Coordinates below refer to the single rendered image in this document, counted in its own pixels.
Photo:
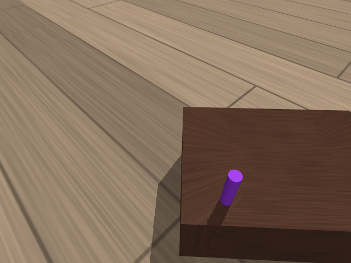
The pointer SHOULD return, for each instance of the can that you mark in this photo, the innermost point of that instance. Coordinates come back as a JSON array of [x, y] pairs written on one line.
[[231, 186]]

